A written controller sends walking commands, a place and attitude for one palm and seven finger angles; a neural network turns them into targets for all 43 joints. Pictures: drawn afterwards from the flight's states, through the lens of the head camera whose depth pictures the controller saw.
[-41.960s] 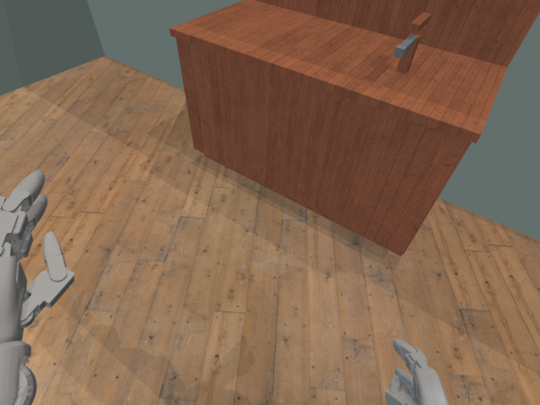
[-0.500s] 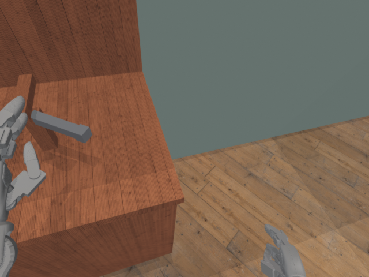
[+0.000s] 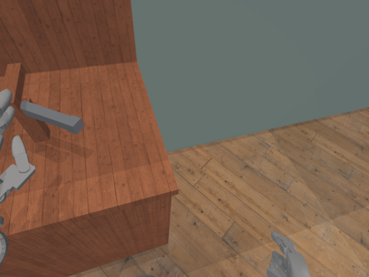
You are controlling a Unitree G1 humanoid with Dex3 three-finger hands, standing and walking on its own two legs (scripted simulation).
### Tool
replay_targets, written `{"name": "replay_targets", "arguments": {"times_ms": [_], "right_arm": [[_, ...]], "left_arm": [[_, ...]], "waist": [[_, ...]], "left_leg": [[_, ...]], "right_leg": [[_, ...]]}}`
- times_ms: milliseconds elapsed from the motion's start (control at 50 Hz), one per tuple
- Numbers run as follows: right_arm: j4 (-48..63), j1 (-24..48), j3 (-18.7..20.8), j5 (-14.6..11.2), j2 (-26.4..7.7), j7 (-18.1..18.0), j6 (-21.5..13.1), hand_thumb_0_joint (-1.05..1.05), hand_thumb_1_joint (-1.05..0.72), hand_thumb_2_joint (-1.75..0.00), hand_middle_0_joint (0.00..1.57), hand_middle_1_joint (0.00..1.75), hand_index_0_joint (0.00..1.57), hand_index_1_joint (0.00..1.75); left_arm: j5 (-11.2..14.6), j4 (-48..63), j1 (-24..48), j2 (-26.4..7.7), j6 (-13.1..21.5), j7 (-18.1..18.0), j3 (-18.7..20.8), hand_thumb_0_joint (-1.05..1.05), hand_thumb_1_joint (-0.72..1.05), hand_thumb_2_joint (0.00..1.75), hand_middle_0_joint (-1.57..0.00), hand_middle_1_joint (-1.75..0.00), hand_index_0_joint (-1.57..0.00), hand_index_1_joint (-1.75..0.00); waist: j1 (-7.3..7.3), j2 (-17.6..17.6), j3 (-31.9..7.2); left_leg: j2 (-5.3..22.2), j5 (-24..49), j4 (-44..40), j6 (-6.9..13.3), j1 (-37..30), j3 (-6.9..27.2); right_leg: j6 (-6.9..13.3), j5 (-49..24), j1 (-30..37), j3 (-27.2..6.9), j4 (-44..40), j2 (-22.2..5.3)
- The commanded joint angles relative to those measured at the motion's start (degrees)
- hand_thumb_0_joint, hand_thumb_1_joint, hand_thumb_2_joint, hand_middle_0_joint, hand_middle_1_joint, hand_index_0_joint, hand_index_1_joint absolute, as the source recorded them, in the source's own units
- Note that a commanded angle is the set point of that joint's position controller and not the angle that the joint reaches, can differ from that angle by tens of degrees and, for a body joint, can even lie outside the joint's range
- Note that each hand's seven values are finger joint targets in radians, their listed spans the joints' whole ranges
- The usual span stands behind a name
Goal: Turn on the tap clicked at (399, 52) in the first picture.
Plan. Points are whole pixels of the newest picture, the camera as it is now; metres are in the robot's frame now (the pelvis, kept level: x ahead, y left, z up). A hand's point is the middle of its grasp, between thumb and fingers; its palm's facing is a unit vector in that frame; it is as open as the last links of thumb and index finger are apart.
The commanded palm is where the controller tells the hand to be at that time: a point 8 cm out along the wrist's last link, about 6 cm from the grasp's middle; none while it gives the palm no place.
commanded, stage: come to a stop and stand still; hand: left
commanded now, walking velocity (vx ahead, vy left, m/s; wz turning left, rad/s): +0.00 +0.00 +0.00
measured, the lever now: (74, 124) +0.39 +0.30 +0.07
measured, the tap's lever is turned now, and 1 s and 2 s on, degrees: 53 53 53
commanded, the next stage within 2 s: look again from close up in 0.06 s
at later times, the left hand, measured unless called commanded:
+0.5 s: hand (34, 161) +0.24 +0.26 +0.17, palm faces +0.39 -0.85 -0.35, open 7.4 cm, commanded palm +0.18 +0.29 +0.18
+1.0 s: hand (9, 203) +0.18 +0.27 +0.16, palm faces +0.36 -0.83 -0.43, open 7.4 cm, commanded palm +0.12 +0.30 +0.18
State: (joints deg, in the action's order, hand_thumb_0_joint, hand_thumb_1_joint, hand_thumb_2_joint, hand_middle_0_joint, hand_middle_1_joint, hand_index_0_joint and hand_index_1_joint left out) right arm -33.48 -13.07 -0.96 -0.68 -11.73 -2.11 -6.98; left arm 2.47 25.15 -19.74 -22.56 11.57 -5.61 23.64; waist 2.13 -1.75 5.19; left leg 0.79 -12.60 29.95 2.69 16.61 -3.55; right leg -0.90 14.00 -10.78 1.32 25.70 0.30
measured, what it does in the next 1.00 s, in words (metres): stands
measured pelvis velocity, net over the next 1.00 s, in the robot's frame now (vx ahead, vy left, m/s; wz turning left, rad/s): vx -0.04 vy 0.02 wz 0.01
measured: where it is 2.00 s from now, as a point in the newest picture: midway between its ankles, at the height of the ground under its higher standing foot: outside the picture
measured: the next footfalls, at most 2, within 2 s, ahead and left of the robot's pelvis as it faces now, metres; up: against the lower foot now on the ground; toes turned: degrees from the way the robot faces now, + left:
right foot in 1.28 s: -0.02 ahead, -0.05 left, +0.00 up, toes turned -3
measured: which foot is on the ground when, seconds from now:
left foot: down 0.00-1.00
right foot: down 0.00-1.00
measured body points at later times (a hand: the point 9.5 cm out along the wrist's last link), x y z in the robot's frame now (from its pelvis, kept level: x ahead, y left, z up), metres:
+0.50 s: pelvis +0.01 +0.02 +0.00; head +0.04 +0.04 +0.45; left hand +0.21 +0.31 +0.19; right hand +0.21 -0.20 -0.06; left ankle +0.04 +0.09 -0.74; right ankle +0.00 -0.13 -0.74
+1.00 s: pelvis -0.04 +0.02 -0.01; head +0.00 +0.04 +0.44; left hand +0.15 +0.31 +0.19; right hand +0.16 -0.21 -0.08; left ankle +0.04 +0.09 -0.74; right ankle +0.00 -0.13 -0.74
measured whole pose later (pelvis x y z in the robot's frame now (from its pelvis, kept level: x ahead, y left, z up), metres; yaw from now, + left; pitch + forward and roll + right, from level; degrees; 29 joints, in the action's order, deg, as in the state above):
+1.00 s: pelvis -0.04 +0.02 -0.01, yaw +0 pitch +0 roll -3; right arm -30.2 -10.5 -0.2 -0.2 -13.4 -2.8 -4.4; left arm 2.7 29.0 -26.2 -22.0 15.6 -5.2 21.7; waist 1.7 1.5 5.2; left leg -0.6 -12.0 33.0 3.3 22.2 -3.4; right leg -2.2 11.8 -15.9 1.3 28.0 -1.0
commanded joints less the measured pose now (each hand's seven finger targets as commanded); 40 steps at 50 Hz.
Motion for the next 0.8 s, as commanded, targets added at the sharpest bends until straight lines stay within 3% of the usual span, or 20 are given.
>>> {"name": "replay_targets", "arguments": {"times_ms": [0,40,100,120,160,220,320,360,500,520,540,620,660,720,780], "right_arm": [[8.9,5.5,3.0,-0.1,-6.8,0.5,-4.6,0.00,-0.90,-0.90,0.20,0.30,0.20,0.30],[8.8,5.6,2.9,-0.1,-7.1,0.7,-4.0,0.00,-0.90,-0.90,0.20,0.30,0.20,0.30],[9.2,6.0,2.8,-0.1,-7.2,0.4,-3.0,0.00,-0.90,-0.90,0.20,0.30,0.20,0.30],[9.4,6.8,2.6,-0.1,-7.2,0.0,-2.7,0.00,-0.90,-0.90,0.20,0.30,0.20,0.30],[10.1,6.7,2.4,0.0,-6.7,-0.2,-2.0,0.00,-0.90,-0.90,0.20,0.30,0.20,0.30],[10.6,7.6,2.3,0.1,-6.6,-0.6,-1.8,0.00,-0.90,-0.90,0.20,0.30,0.20,0.30],[10.6,7.1,2.3,0.3,-6.7,-0.2,-2.5,0.00,-0.90,-0.90,0.20,0.30,0.20,0.30],[10.3,6.2,2.5,0.3,-6.8,0.1,-2.3,0.00,-0.90,-0.90,0.20,0.30,0.20,0.30],[9.9,6.4,2.5,0.1,-6.9,-0.3,-0.9,0.00,-0.90,-0.90,0.20,0.30,0.20,0.30],[10.1,7.3,2.3,0.2,-6.8,-0.6,-0.7,0.00,-0.90,-0.90,0.20,0.30,0.20,0.30],[10.3,7.0,2.2,0.2,-6.9,-0.6,-0.6,0.00,-0.90,-0.90,0.20,0.30,0.20,0.30],[11.3,8.4,2.1,0.1,-7.0,-1.2,-0.7,0.00,-0.90,-0.90,0.20,0.30,0.20,0.30],[11.5,7.5,2.2,0.2,-7.0,-1.2,-0.7,0.00,-0.90,-0.90,0.20,0.30,0.20,0.30],[11.7,7.5,2.5,0.3,-7.4,-1.2,-0.7,0.00,-0.90,-0.90,0.20,0.30,0.20,0.30],[12.3,6.9,2.7,0.4,-7.5,-1.0,-0.4,0.00,-0.90,-0.90,0.20,0.30,0.20,0.30]], "left_arm": [[-0.5,11.3,1.0,-4.7,4.5,-0.5,0.1,0.00,0.90,0.90,-0.20,-0.30,-0.20,-0.30],[-0.7,9.1,-1.4,-3.7,4.0,-0.5,-0.9,0.00,0.90,0.90,-0.20,-0.30,-0.20,-0.30],[-0.7,8.1,-1.2,-5.9,3.9,-0.6,1.1,0.00,0.90,0.90,-0.20,-0.30,-0.20,-0.30],[-0.8,8.5,-0.6,-8.3,3.8,-0.8,3.5,0.00,0.90,0.90,-0.20,-0.30,-0.20,-0.30],[-0.4,9.1,0.3,-7.9,3.8,-0.5,3.4,0.00,0.90,0.90,-0.20,-0.30,-0.20,-0.30],[-0.3,14.9,3.6,-10.7,4.1,-0.6,5.5,0.00,0.90,0.90,-0.20,-0.30,-0.20,-0.30],[-0.3,18.5,2.8,-8.5,3.8,-0.7,2.9,0.00,0.90,0.90,-0.20,-0.30,-0.20,-0.30],[-0.3,16.6,1.4,-6.9,3.4,-0.7,1.6,0.00,0.90,0.90,-0.20,-0.30,-0.20,-0.30],[-0.3,10.5,0.4,-6.4,2.5,-0.8,1.8,0.00,0.90,0.90,-0.20,-0.30,-0.20,-0.30],[-0.4,10.6,0.5,-7.5,2.3,-1.0,2.9,0.00,0.90,0.90,-0.20,-0.30,-0.20,-0.30],[-0.3,10.1,0.8,-6.3,2.2,-0.9,1.6,0.00,0.90,0.90,-0.20,-0.30,-0.20,-0.30],[-0.5,14.2,2.3,-8.9,2.9,-1.3,2.9,0.00,0.90,0.90,-0.20,-0.30,-0.20,-0.30],[-0.4,15.2,1.6,-7.9,3.6,-1.2,1.8,0.00,0.90,0.90,-0.20,-0.30,-0.20,-0.30],[-0.5,16.0,-0.2,-9.5,4.3,-1.4,3.8,0.00,0.90,0.90,-0.20,-0.30,-0.20,-0.30],[-0.2,15.2,-2.6,-9.1,5.3,-1.2,4.3,0.00,0.90,0.90,-0.20,-0.30,-0.20,-0.30]], "waist": [[-0.95,5.2,-10.8],[-0.84,4.4,-10.6],[-0.75,2.8,-10.2],[-0.59,2.1,-10.1],[-0.67,1.9,-11.1],[-0.68,4.6,-13.3],[-0.57,9.7,-16.4],[-0.71,8.7,-15.6],[-0.85,4.8,-12.0],[-0.69,4.2,-11.6],[-0.77,3.8,-10.6],[-0.31,5.0,-11.1],[-0.22,6.0,-12.5],[-0.07,6.7,-13.5],[-0.05,6.5,-12.6]], "left_leg": [[3.3,-0.8,-6.2,-0.7,-7.2,5.4],[3.8,2.0,-6.9,-0.8,-7.4,5.7],[4.2,5.5,-8.0,-1.1,-6.2,6.4],[4.3,7.3,-8.2,-1.4,-6.7,6.2],[4.2,9.3,-8.0,-1.2,-6.6,6.1],[4.0,13.9,-7.1,-1.3,-8.7,5.5],[4.7,23.4,-5.6,-1.9,-13.2,5.4],[5.2,21.7,-6.2,-2.0,-12.1,5.8],[4.5,8.2,-9.0,-2.1,-7.3,6.4],[4.5,7.4,-9.3,-2.2,-7.7,6.3],[4.3,6.5,-9.7,-2.0,-6.4,6.5],[4.2,10.6,-8.1,-1.5,-5.8,6.1],[4.3,12.2,-7.3,-1.3,-5.6,6.1],[4.6,13.9,-6.5,-1.3,-5.2,6.4],[5.1,10.2,-6.3,-0.8,-2.2,6.7]], "right_leg": [[1.9,-4.1,-1.5,-5.5,-6.0,-3.6],[1.7,-5.7,-1.9,-4.5,-5.5,-3.4],[1.3,-7.4,-1.0,-3.2,-4.4,-2.8],[1.2,-8.1,-1.2,-2.8,-4.0,-2.8],[1.0,-9.5,0.3,-2.4,-3.7,-2.7],[1.2,-12.7,1.7,-2.3,-2.7,-2.7],[1.2,-14.3,1.9,-1.4,-0.7,-2.0],[1.1,-12.5,1.8,-1.0,-1.2,-1.8],[1.3,-9.4,2.1,-2.1,-4.3,-2.5],[1.3,-9.0,1.5,-2.1,-4.7,-2.7],[1.3,-8.7,1.6,-2.2,-5.3,-2.8],[1.4,-13.4,2.4,-3.0,-4.3,-3.5],[1.6,-14.9,3.3,-3.1,-3.3,-3.8],[1.8,-15.6,3.3,-3.1,-1.8,-3.9],[2.0,-14.9,2.7,-3.2,-1.0,-4.3]]}}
